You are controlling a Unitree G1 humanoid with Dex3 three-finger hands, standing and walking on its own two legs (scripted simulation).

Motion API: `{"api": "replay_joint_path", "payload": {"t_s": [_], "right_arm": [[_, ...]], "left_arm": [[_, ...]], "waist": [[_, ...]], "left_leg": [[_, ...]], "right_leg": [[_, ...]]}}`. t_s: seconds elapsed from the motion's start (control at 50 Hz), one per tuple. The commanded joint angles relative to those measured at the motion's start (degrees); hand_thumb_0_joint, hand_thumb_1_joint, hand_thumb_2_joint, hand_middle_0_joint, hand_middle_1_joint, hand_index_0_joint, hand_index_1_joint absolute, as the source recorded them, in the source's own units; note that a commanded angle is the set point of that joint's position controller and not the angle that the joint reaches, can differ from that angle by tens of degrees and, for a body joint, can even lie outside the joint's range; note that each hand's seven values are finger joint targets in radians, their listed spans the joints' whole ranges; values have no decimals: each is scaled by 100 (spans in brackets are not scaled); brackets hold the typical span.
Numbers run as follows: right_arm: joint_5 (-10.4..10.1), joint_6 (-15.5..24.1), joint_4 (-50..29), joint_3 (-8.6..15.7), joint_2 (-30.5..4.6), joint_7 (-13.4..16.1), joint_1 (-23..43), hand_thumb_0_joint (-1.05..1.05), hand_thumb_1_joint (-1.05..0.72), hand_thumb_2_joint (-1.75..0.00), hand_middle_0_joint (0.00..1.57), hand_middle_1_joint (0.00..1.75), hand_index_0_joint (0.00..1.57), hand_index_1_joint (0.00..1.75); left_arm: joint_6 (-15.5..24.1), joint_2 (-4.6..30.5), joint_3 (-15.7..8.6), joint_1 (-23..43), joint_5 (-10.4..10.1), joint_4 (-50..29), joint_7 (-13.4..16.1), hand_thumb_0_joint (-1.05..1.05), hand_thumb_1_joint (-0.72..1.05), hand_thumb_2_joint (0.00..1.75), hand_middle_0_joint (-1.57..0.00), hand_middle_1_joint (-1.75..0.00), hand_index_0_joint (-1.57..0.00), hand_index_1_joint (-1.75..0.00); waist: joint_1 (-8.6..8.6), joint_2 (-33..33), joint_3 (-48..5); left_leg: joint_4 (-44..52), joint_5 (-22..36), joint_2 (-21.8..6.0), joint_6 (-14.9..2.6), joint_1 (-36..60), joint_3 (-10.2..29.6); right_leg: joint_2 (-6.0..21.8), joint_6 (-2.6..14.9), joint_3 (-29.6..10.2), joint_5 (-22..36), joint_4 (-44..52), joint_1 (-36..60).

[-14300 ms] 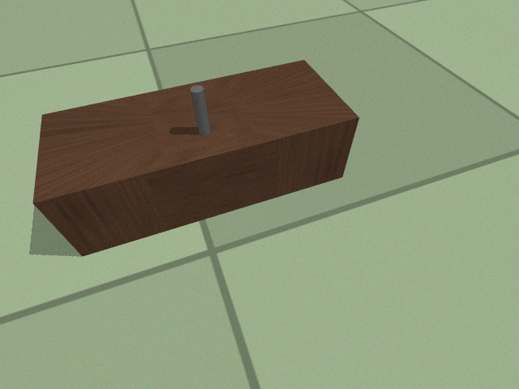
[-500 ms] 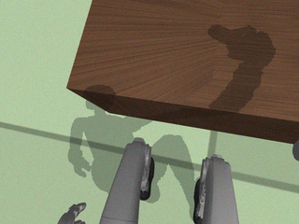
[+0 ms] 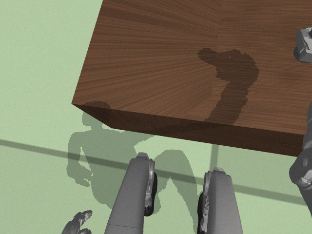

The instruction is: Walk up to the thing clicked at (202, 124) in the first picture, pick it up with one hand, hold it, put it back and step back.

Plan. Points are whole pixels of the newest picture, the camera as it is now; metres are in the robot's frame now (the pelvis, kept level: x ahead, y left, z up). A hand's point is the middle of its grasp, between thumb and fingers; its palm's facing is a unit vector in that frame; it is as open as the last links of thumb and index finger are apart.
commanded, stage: lift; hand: right
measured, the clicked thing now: out of the picture +0.54 -0.26 +0.09
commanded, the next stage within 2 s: hold in 1.40 s
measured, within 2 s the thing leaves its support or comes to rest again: neither
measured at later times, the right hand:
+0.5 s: hand out of the picture +0.46 -0.22 +0.15, palm faces +0.32 +0.95 +0.00, open 7.2 cm
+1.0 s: hand out of the picture +0.42 -0.19 +0.21, palm faces +0.30 +0.95 +0.01, open 7.3 cm
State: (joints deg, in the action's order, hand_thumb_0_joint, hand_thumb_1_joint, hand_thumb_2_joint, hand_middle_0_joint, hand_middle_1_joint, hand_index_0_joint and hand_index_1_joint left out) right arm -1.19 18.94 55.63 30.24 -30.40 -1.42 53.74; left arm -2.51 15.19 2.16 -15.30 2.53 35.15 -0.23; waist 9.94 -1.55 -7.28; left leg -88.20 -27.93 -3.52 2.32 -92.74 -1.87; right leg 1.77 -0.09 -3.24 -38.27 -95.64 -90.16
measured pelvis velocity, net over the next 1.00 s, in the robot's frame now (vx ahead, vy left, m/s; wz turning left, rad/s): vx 0.04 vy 0.01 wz -0.03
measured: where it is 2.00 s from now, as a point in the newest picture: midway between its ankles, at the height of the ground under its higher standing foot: (175, 212)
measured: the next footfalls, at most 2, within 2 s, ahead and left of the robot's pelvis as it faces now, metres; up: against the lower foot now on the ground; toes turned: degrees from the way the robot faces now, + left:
none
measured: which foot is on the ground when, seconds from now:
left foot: down 0.00-1.00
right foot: down 0.00-1.00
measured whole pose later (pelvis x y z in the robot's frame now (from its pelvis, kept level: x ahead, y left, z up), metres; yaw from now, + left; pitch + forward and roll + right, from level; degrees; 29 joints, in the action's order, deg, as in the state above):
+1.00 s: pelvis +0.04 +0.01 +0.15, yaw -2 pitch +12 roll +2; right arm -6.7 22.4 33.5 14.9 -10.7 4.3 18.8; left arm 2.4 12.3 -0.8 -15.0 1.4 39.5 2.4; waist 2.5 -0.4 -4.1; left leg -52.2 -20.0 -2.6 1.6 -44.1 -2.5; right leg 2.6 -1.1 -1.3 -27.9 -56.6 -40.9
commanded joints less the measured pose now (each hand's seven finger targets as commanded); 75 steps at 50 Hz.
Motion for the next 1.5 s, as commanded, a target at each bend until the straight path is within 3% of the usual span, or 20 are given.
{"api": "replay_joint_path", "payload": {"t_s": [0.0,0.08,0.12,0.16,0.24,0.3,0.36,0.46,0.54,0.58,0.64,0.96,1.0,1.04,1.1,1.18,1.26,1.34,1.38,1.48], "right_arm": [[-177,368,-1446,-49,-1213,44,1879,0,-43,-132,135,143,137,143],[-252,353,-1796,-132,-1025,148,1413,0,-39,-132,135,143,137,143],[-286,358,-2048,-328,-753,177,1365,0,-39,-132,136,144,138,144],[-310,377,-2232,-270,-810,245,1195,0,-41,-133,136,145,138,145],[-390,395,-2465,-579,-284,358,720,0,-36,-133,135,145,138,145],[-409,397,-2710,-722,-133,408,353,0,-36,-134,136,146,139,146],[-486,368,-2739,-900,271,452,55,0,-35,-134,136,146,139,146],[-491,420,-2745,-964,413,514,-618,0,-33,-135,136,147,139,147],[-501,564,-3117,-1011,472,570,-581,0,-35,-135,137,148,140,148],[-516,601,-2995,-1205,778,540,-850,0,-35,-135,137,148,139,148],[-522,683,-3312,-1224,735,537,-901,0,-33,-135,137,148,140,148],[-585,774,-3604,-1346,1017,554,-1823,0,-34,-135,137,149,140,149],[-588,775,-3585,-1489,1193,544,-1953,0,-36,-136,138,149,141,149],[-620,790,-3623,-1360,1077,550,-1992,0,-36,-136,137,148,140,148],[-617,785,-3746,-1481,1166,524,-2029,0,-36,-134,136,147,139,147],[-627,767,-3732,-1527,1203,506,-2114,0,-37,-135,136,147,139,147],[-657,731,-3724,-1556,1268,521,-2327,0,-39,-134,137,147,139,147],[-619,735,-3850,-1560,1162,530,-2326,0,-38,-133,135,145,137,145],[-663,722,-3959,-1696,1372,542,-2271,0,-38,-133,135,145,138,145],[-675,732,-4204,-1653,1263,541,-2298,0,-38,-132,134,144,136,144]], "left_arm": [[126,1146,-554,-1068,-36,-204,140,0,89,89,-22,-31,-22,-31],[201,1033,-556,-936,-65,-249,170,0,88,90,-22,-31,-22,-31],[253,1004,-594,-913,-72,-227,187,0,88,90,-22,-31,-22,-31],[289,968,-568,-848,-100,-214,216,0,87,90,-22,-31,-21,-31],[381,888,-583,-643,-132,-217,242,0,86,92,-21,-31,-21,-31],[459,867,-605,-644,-137,-174,279,0,85,92,-21,-30,-20,-31],[526,839,-635,-629,-155,-100,301,0,84,93,-21,-30,-20,-32],[609,739,-646,-510,-122,-45,342,0,84,93,-21,-30,-19,-32],[658,716,-619,-333,-130,-125,317,0,85,93,-21,-30,-19,-32],[682,705,-647,-297,-110,-78,300,0,86,93,-21,-30,-19,-32],[697,686,-657,-353,-95,-75,328,0,85,92,-20,-30,-19,-31],[683,547,-627,-177,-119,-155,350,0,87,91,-20,-30,-19,-31],[668,528,-636,-145,-116,-174,336,0,88,90,-20,-30,-19,-31],[662,506,-616,-93,-131,-186,337,0,88,90,-20,-30,-19,-31],[651,508,-611,-17,-136,-251,337,0,88,90,-20,-30,-20,-31],[650,526,-638,-57,-132,-175,347,0,88,90,-20,-30,-20,-31],[666,498,-617,61,-156,-217,367,0,89,90,-20,-30,-20,-31],[653,513,-622,34,-149,-172,374,0,89,90,-20,-31,-20,-31],[667,486,-616,43,-150,-195,380,0,88,90,-20,-31,-20,-31],[679,416,-556,244,-160,-270,377,0,89,90,-20,-31,-20,-31]], "waist": [[-16,-869,-3834],[-191,-685,-3659],[-167,-638,-3662],[-274,-631,-3503],[-353,-531,-3012],[-429,-615,-2980],[-380,-428,-2567],[-480,-123,-2157],[-604,-275,-1961],[-544,-292,-1830],[-561,-242,-2108],[-745,-52,-1681],[-715,-3,-1563],[-774,55,-1489],[-790,18,-1440],[-768,12,-1460],[-802,175,-1202],[-858,-49,-1379],[-772,139,-1312],[-884,81,-1116]], "left_leg": [[1047,1131,226,-435,2929,-146],[1409,1108,242,-403,3447,-111],[1571,1148,251,-398,3640,-94],[1758,1045,259,-387,3800,-104],[2150,810,274,-378,4038,-115],[2417,1034,276,-381,4387,-101],[2676,1125,298,-369,4514,-144],[3132,1388,271,-311,5279,-33],[3391,1105,287,-330,5377,-96],[3467,1121,307,-332,5306,-145],[3589,1577,298,-308,5751,-110],[4187,2164,292,-273,6589,-100],[4245,2106,298,-267,6617,-113],[4334,1952,297,-253,6698,-110],[4419,1832,292,-257,6724,-89],[4458,2050,293,-255,6776,-86],[4626,1647,290,-241,6821,-87],[4597,1982,277,-251,6952,-77],[4612,2009,292,-242,6932,-115],[4779,1595,281,-228,7037,-107]], "right_leg": [[-14,28,-38,1854,1796,2512],[-34,55,58,1716,2077,2560],[-41,58,79,1738,2207,2745],[-45,47,80,1628,2424,2930],[-23,44,46,1300,2873,3197],[-22,16,82,1558,3157,3671],[-8,6,36,1687,3450,3943],[-51,67,222,1835,3665,3929],[-63,16,170,1609,4155,4414],[-44,-10,123,1635,4284,4610],[-70,-12,200,2095,4318,4926],[-82,-35,288,2762,4880,5597],[-82,-30,285,2682,4938,5614],[-84,-17,291,2515,5010,5541],[-84,-14,308,2373,5103,5634],[-88,-26,312,2614,5121,5814],[-93,10,326,2166,5283,5667],[-99,-40,337,2552,5296,5957],[-87,-30,299,2581,5325,5962],[-96,-1,315,2124,5488,5847]]}}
